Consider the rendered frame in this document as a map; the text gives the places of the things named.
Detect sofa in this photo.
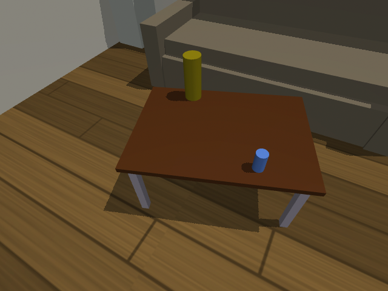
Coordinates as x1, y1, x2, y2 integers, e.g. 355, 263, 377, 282
140, 0, 388, 156

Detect coffee table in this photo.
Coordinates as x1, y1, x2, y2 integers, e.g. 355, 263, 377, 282
115, 87, 326, 227

